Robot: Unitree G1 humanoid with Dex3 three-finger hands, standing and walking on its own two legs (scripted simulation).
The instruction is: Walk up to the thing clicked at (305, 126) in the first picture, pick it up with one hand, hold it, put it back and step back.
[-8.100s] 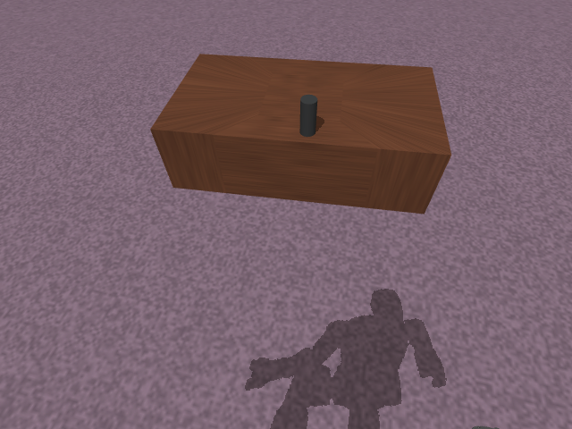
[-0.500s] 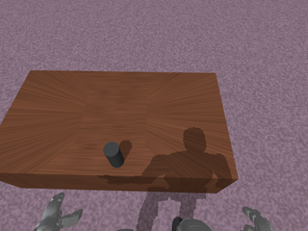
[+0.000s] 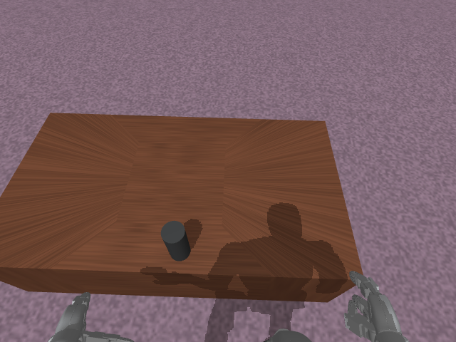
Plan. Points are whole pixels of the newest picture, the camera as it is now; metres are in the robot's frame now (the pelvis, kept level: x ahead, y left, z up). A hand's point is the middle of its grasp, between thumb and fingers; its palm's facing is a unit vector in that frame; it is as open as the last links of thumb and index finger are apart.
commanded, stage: go down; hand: left
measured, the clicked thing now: (176, 242) +0.39 +0.16 -0.32
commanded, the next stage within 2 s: none
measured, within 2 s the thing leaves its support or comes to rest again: neither
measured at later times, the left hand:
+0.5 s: hand (98, 337) +0.14 +0.25 -0.11, palm faces +0.08 -0.94 -0.33, open 17.3 cm
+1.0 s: hand (64, 270) +0.24 +0.32 -0.05, palm faces +0.19 -0.95 -0.24, open 17.6 cm
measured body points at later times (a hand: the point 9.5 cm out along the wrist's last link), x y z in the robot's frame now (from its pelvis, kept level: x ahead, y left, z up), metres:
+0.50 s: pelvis -0.01 +0.00 -0.02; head +0.03 +0.01 +0.42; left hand +0.13 +0.30 -0.09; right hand +0.15 -0.24 -0.10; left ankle -0.04 +0.11 -0.72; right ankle +0.03 -0.14 -0.72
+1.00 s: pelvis -0.02 -0.01 -0.03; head +0.02 +0.01 +0.42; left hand +0.23 +0.37 -0.03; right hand +0.11 -0.27 -0.11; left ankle -0.04 +0.11 -0.72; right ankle +0.03 -0.14 -0.72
